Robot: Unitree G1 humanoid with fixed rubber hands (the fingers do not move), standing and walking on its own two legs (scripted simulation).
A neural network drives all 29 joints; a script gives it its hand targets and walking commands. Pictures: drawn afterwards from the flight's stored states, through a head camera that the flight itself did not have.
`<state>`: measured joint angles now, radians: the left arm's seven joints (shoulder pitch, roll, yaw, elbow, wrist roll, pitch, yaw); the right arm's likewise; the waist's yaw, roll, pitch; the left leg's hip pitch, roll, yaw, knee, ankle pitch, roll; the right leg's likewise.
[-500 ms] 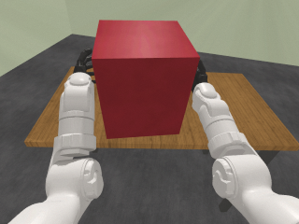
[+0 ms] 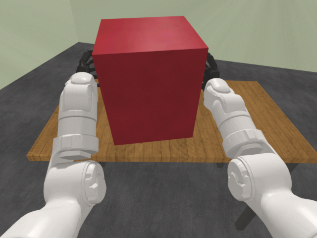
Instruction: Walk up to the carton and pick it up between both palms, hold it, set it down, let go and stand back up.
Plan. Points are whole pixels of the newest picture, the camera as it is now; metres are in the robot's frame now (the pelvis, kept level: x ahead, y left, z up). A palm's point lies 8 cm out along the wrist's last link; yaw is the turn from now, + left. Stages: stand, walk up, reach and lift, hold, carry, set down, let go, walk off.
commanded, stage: reach and lift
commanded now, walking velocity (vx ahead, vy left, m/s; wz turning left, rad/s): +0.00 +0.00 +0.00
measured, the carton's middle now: (148, 81) +0.42 +0.00 +0.22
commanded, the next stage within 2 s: hold in 0.50 s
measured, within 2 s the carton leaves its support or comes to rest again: neither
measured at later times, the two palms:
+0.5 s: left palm (84, 74) +0.40 +0.15 +0.26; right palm (211, 71) +0.39 -0.15 +0.26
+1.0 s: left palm (80, 70) +0.39 +0.16 +0.28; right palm (213, 65) +0.38 -0.15 +0.28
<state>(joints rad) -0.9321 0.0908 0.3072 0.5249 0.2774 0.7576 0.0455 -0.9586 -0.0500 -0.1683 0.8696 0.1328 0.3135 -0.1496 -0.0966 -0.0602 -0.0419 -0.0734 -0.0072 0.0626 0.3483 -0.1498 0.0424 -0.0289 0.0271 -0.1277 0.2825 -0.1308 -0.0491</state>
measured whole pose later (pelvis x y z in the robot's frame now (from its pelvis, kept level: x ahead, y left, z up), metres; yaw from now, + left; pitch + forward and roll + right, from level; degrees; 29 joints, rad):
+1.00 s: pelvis +0.01 +0.00 +0.00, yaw +0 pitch -5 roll -1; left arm -0.89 0.10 0.31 0.35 0.21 0.92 0.05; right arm -1.00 -0.14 0.00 0.71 0.38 0.55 -0.25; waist -0.10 -0.02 -0.12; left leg -0.12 0.00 0.04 0.39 -0.18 0.04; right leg -0.06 0.05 -0.09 0.28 -0.14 -0.05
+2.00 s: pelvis +0.01 -0.01 +0.00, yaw +0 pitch -4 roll -1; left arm -0.93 0.12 0.33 0.40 0.23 0.92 0.01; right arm -1.04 -0.13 0.00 0.72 0.36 0.62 -0.28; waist -0.09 -0.02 -0.14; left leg -0.12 -0.01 0.01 0.37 -0.17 0.02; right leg -0.06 0.06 -0.07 0.28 -0.14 -0.06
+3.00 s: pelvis +0.01 -0.01 +0.00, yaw +1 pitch -4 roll -1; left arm -0.97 0.13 0.32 0.45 0.23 0.91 0.02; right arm -1.07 -0.14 -0.02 0.76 0.36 0.62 -0.27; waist -0.09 -0.02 -0.15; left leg -0.14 -0.01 -0.01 0.38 -0.17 0.02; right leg -0.08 0.07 -0.05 0.28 -0.14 -0.06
